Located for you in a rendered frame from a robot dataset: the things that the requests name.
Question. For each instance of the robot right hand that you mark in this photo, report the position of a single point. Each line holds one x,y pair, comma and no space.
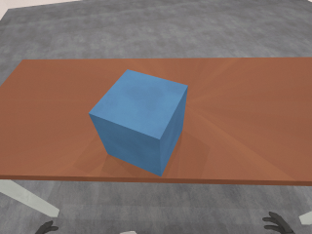
282,227

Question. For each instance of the carton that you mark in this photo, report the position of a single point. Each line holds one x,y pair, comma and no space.
140,119

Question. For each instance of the table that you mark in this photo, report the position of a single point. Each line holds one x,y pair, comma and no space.
247,121

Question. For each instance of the robot left hand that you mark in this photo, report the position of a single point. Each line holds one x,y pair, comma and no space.
47,227

